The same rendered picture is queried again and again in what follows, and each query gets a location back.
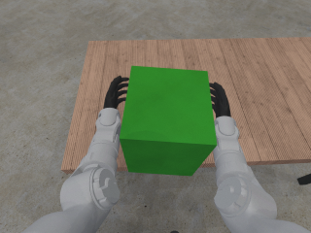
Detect left robot hand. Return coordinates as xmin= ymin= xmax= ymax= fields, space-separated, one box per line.
xmin=103 ymin=76 xmax=129 ymax=109

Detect robot left forearm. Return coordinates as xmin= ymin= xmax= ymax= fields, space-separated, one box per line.
xmin=59 ymin=108 xmax=121 ymax=207

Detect table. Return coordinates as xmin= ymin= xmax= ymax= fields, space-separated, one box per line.
xmin=60 ymin=37 xmax=311 ymax=185

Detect left robot upper arm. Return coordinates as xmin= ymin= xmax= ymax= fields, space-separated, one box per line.
xmin=21 ymin=167 xmax=121 ymax=233

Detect robot right forearm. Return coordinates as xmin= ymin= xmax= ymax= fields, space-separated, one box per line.
xmin=213 ymin=116 xmax=266 ymax=192

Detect right robot hand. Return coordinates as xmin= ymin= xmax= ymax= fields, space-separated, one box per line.
xmin=209 ymin=82 xmax=231 ymax=118

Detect carton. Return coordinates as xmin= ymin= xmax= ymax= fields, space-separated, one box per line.
xmin=120 ymin=65 xmax=218 ymax=177

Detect right robot upper arm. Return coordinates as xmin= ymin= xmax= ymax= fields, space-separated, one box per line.
xmin=214 ymin=176 xmax=311 ymax=233

